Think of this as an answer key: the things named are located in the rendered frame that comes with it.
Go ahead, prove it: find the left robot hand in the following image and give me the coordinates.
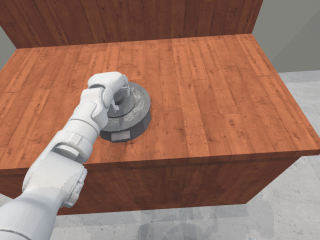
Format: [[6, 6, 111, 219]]
[[87, 71, 130, 114]]

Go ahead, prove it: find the pot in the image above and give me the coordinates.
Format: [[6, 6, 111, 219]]
[[99, 110, 151, 143]]

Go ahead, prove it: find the knob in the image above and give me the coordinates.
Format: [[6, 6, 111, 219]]
[[113, 91, 124, 105]]

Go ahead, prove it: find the robot left forearm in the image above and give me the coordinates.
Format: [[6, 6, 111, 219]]
[[22, 82, 114, 192]]

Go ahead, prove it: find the table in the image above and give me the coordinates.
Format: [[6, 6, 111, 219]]
[[0, 0, 320, 216]]

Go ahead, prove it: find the left robot upper arm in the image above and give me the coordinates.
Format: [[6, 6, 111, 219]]
[[0, 151, 88, 240]]

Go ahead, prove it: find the lid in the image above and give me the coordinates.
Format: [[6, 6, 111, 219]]
[[100, 81, 151, 133]]

